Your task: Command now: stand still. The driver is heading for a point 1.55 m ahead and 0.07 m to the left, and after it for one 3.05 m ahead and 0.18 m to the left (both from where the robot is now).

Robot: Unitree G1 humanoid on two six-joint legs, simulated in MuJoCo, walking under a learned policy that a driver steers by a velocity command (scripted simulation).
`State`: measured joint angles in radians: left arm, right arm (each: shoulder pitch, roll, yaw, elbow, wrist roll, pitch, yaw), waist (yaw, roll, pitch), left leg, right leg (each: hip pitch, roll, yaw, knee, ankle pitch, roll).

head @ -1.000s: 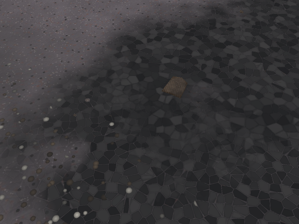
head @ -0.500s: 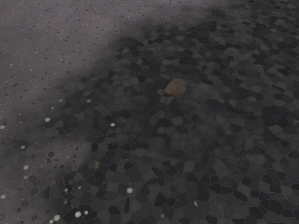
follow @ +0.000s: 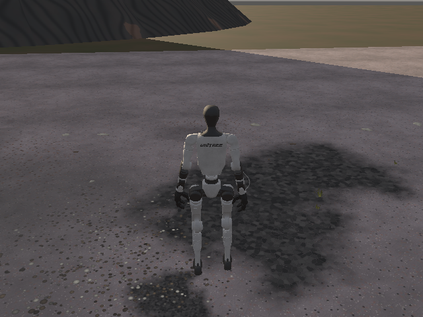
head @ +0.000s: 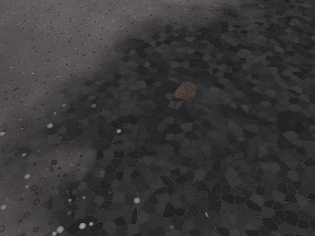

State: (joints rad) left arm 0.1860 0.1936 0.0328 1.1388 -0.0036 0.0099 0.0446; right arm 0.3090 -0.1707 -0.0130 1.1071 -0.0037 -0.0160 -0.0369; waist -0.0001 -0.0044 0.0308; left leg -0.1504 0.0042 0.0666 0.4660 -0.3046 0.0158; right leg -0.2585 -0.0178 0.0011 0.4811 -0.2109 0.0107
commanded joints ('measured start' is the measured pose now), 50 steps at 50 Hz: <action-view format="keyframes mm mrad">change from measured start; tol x16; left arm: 1 29 96 13 -22 0 -5 3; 33 -70 86 25 -121 -36 -95 -41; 40 467 255 82 14 -4 -114 -51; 44 147 117 21 -76 -2 -138 -73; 50 264 130 12 -60 9 -119 -38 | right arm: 1 79 -87 -13 -12 0 -4 -2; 30 170 -194 -67 -37 17 -36 -10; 50 -170 -101 -59 -216 23 -71 41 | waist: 1 0 8 15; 29 -54 186 174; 38 128 59 19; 40 155 -349 -100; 43 36 -62 50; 50 23 -41 76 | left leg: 1 -98 42 -45 -110 104 15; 23 -94 41 -47 -108 125 18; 28 -92 276 -382 -306 -578 193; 33 62 321 -368 -308 -242 187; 37 -217 177 -157 -140 -124 138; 39 -415 51 11 417 21 36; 41 -708 8 -174 873 -205 51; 50 -661 140 -73 516 235 22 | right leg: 1 67 -23 22 -52 150 -37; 24 76 -6 1 -39 64 -33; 26 -27 57 -71 68 -249 -40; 31 -462 -80 17 481 -306 -89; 38 267 49 -124 54 -32 -71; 40 468 -379 728 -315 -259 -295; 41 406 -412 740 -316 -353 -302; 45 187 -230 252 -333 -24 -173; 50 203 -199 108 -357 291 -192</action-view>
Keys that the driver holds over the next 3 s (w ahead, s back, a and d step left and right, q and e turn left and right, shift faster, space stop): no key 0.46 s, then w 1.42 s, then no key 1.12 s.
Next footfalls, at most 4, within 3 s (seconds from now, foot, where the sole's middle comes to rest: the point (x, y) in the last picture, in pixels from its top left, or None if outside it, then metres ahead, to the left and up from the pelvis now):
0.76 right None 0.13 -0.15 -0.78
1.26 left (146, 233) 0.52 0.08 -0.78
1.82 right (198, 170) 0.82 -0.17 -0.78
2.28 left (153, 146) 0.97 0.05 -0.78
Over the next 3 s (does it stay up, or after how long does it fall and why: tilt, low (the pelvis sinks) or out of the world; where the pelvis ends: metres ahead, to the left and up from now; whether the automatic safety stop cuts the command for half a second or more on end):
stays up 0.85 -0.05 -0.01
